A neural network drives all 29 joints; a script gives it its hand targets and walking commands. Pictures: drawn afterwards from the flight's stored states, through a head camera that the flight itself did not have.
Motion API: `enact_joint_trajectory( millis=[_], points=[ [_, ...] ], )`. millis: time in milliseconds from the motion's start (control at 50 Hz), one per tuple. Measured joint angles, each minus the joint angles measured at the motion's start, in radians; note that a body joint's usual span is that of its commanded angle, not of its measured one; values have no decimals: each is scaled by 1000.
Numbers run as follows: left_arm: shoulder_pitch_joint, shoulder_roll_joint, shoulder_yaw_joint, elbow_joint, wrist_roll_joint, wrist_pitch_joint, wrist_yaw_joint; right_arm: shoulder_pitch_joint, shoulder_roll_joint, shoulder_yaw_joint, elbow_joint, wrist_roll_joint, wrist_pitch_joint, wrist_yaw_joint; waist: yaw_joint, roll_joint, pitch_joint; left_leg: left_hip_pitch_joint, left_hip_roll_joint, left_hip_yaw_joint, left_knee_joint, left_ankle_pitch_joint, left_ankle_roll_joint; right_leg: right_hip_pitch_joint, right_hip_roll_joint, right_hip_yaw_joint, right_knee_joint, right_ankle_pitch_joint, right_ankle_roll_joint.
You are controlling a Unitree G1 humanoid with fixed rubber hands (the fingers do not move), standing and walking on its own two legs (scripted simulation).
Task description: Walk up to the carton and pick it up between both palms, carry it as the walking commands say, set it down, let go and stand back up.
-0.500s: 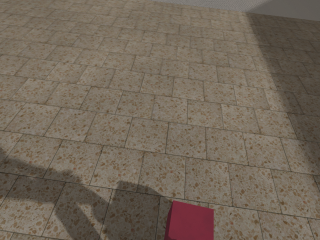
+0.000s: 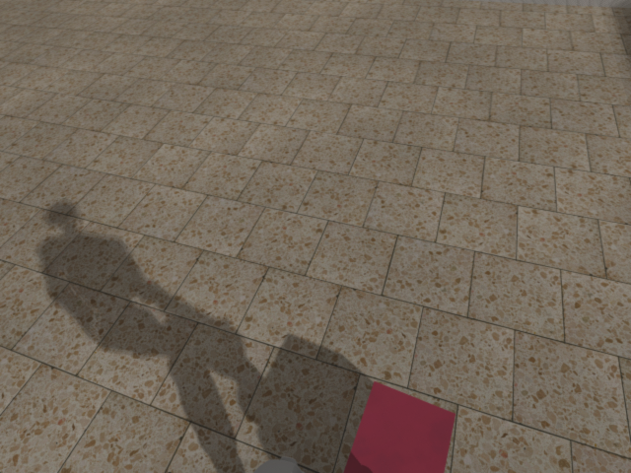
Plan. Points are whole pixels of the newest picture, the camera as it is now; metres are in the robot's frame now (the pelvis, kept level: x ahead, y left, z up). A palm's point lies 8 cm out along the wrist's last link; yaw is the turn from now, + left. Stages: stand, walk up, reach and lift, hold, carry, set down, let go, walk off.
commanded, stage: walk up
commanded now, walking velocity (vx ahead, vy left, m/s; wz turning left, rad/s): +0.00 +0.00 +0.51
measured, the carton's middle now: (393, 462) +0.26 -0.12 -0.63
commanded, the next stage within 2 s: none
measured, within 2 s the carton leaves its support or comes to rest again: neither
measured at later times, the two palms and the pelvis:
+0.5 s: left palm out of the picture -0.06 +0.25 -0.17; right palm out of the picture +0.15 -0.18 -0.12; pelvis -0.04 +0.02 -0.02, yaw +18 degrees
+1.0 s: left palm out of the picture -0.10 +0.29 -0.13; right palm out of the picture +0.12 -0.14 -0.11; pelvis -0.04 +0.04 +0.01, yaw +31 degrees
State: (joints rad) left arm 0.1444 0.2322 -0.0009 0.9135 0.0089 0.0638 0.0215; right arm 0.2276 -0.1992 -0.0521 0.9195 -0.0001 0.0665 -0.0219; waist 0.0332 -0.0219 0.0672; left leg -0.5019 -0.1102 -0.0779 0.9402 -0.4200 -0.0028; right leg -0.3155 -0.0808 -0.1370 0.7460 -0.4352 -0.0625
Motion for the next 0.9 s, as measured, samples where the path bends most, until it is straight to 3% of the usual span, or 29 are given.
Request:
enact_joint_trajectory(
  millis=[80, 360, 420, 460, 480, 520, 580, 640, 740, 900],
  points=[
    [22, -1, 0, 7, 0, -5, 0, -28, -16, -10, -1, 0, 8, 20, 0, 2, 3, -40, 50, 47, 139, -1, 0, -1, -32, -50, -9, 1, -2],
    [50, -28, 0, 9, 9, -16, 2, -132, -21, -15, -2, 0, 21, 40, 0, 6, 3, -37, 117, 143, 153, -1, 0, -1, -40, -265, -9, 4, -15],
    [50, -29, 0, 11, 18, -15, 2, -139, -21, -6, -7, 0, 15, 44, -1, 7, 2, -13, 137, 151, 96, -2, 0, -1, -41, -316, -7, 6, -10],
    [51, -29, 0, 20, 19, -15, 2, -138, -21, 3, -10, 0, -4, 44, -2, 7, 3, 56, 142, 156, -52, -9, 0, -2, -47, -333, 13, 1, 5],
    [50, -30, 0, 20, 19, -16, 2, -134, -21, 3, -13, 0, -19, 42, -1, 10, 7, 85, 137, 152, -92, -52, 39, -5, -50, -329, 40, -5, 16],
    [50, -32, 0, 7, 19, -16, 2, -113, -17, 8, -12, 0, -39, 32, -3, 13, 13, 93, 119, 145, -87, -54, 93, -26, -33, -218, 130, -90, 40],
    [50, -29, 0, -12, 17, -14, 1, -55, -12, 18, 1, 0, -40, 16, -2, 21, 6, 130, 89, 123, -117, -21, 112, -32, -12, -62, 267, -88, 62],
    [50, -21, 0, -25, 17, -9, 0, -16, 0, 32, 14, 0, -32, 5, -2, 20, 1, 161, 66, 109, -168, 5, 112, -33, -11, 17, 316, -44, 72],
    [50, -4, 0, -47, 15, -1, 0, 33, 14, 51, 14, 0, -33, 3, -1, 20, 1, 195, 43, 85, -230, 42, 112, -33, -8, 65, 340, -23, 85],
    [50, -2, 0, -51, 4, 15, 0, 60, 15, 51, 14, 0, -37, 6, -1, 19, 1, 233, -5, 24, -318, 100, 112, -33, 1, 84, 340, 31, 85]
  ],
)
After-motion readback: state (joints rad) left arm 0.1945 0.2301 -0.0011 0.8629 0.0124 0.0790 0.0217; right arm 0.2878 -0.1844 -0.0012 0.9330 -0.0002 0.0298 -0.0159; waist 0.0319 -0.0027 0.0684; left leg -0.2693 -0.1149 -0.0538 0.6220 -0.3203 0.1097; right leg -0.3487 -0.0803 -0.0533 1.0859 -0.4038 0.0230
